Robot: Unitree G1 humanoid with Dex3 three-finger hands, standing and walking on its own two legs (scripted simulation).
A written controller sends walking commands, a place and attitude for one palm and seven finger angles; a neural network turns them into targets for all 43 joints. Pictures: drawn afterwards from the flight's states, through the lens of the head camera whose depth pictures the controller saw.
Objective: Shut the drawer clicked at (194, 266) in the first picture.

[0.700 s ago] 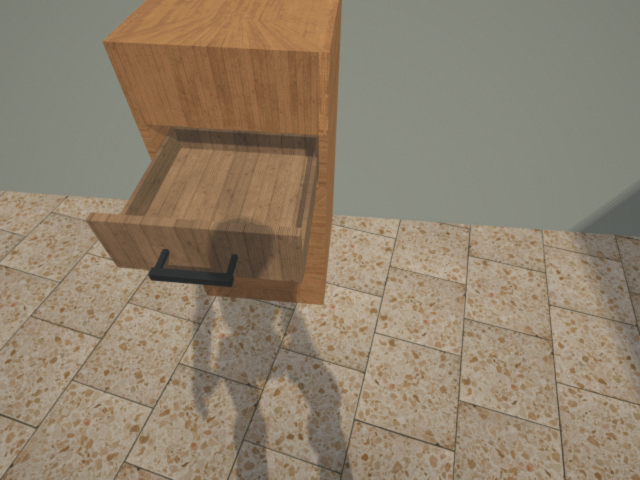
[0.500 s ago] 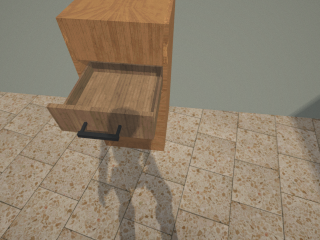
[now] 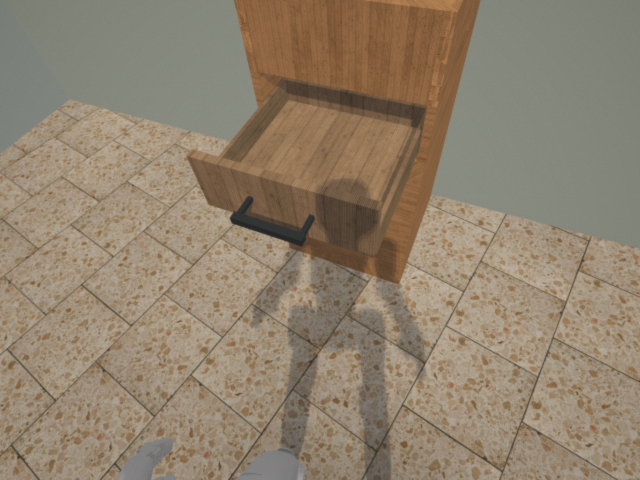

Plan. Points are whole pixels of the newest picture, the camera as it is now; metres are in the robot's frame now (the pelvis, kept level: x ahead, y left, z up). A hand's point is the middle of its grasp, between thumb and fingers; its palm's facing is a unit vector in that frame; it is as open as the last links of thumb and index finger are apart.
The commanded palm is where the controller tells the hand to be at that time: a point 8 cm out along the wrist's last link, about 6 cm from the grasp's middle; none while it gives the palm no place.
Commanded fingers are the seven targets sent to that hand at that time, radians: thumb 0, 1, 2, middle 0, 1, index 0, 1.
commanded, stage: stand and wait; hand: left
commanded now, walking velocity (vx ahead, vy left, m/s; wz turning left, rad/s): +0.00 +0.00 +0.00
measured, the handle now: (272, 220) +0.56 +0.12 -0.10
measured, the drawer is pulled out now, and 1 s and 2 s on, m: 0.29 0.29 0.29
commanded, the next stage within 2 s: look at it before walking up in 0.84 s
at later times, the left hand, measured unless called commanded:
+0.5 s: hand out of the picture -0.02 +0.16 -0.17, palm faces +0.14 -0.97 -0.22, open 7.4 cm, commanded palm none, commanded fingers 0.00 0.90 0.90 -0.20 -0.30 -0.20 -0.30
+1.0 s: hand out of the picture +0.06 +0.18 -0.17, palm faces +0.09 -0.97 -0.22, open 7.4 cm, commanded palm none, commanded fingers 0.00 0.90 0.90 -0.20 -0.30 -0.20 -0.30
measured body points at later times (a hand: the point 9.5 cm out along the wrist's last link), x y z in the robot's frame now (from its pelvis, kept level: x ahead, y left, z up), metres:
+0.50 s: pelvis +0.03 -0.01 +0.00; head +0.07 -0.02 +0.45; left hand -0.02 +0.21 -0.15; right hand +0.14 -0.21 -0.16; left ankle +0.02 +0.15 -0.73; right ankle -0.02 -0.09 -0.73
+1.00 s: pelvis +0.04 +0.00 +0.01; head +0.07 -0.01 +0.46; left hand +0.06 +0.23 -0.15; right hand +0.00 -0.21 -0.16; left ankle +0.02 +0.15 -0.73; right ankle -0.02 -0.09 -0.73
